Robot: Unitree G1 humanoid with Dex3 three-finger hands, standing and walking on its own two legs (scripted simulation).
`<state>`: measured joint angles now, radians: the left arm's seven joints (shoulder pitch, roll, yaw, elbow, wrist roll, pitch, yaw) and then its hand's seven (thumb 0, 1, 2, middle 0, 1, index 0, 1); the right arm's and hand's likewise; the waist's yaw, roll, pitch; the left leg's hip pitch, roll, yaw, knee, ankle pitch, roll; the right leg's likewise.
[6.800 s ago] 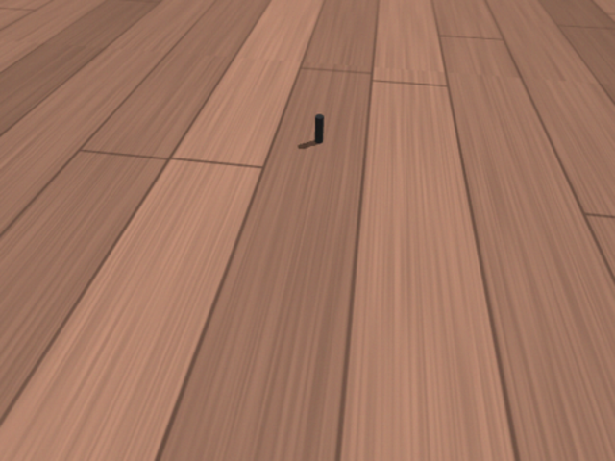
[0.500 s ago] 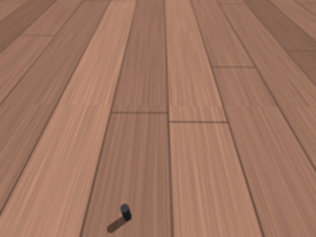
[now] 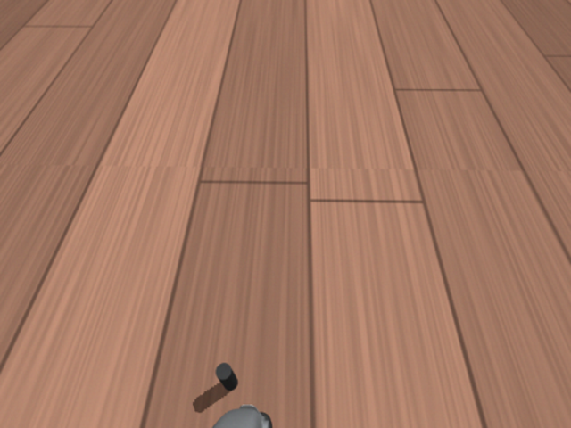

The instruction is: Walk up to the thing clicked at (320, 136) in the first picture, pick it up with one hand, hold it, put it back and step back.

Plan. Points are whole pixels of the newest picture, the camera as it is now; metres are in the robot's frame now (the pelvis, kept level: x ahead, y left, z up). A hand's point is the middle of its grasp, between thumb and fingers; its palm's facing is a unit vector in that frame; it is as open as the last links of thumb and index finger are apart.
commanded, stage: walk up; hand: left
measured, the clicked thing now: (227, 377) +0.33 +0.22 -0.69
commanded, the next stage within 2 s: stand in 1.58 s
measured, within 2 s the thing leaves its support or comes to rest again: neither
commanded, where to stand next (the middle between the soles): +0.00 +0.00 m, yaw +3 degrees
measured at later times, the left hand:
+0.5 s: hand out of the picture +0.03 +0.24 -0.14, palm faces -0.02 -0.89 -0.46, open 7.4 cm
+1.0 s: hand out of the picture -0.04 +0.25 -0.15, palm faces +0.12 -0.93 -0.34, open 7.4 cm
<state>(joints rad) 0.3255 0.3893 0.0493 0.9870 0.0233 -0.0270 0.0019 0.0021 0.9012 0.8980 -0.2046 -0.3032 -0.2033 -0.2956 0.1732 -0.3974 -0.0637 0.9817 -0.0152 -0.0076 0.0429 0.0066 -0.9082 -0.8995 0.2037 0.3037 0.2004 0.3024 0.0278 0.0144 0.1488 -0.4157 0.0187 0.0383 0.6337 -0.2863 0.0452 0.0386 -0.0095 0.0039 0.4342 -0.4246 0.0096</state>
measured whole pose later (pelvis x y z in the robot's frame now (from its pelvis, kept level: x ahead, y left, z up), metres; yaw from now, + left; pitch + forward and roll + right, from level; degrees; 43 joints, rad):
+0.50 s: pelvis -0.02 -0.04 -0.02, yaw -1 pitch -3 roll +3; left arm 0.22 0.37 0.06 0.87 0.04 0.04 0.01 0.00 0.90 0.90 -0.20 -0.30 -0.20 -0.30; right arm 0.04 -0.39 -0.07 0.83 0.00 0.09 -0.01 0.00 -0.91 -0.90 0.21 0.30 0.20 0.30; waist 0.04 0.04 0.19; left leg -0.56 -0.08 -0.08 1.03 -0.48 0.01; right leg -0.35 -0.01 -0.02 0.79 -0.39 -0.06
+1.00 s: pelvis -0.05 -0.02 +0.01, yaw +7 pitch -3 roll -1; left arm 0.31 0.40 0.06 0.92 0.02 0.02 -0.03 0.01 0.90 0.90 -0.20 -0.30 -0.20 -0.30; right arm 0.29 -0.38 -0.03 0.91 -0.03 -0.01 0.01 0.00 -0.91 -0.90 0.21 0.30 0.20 0.30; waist -0.01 -0.03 0.01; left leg -0.19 -0.01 -0.01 0.55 -0.31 0.04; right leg -0.36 -0.01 -0.01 0.83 -0.44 -0.02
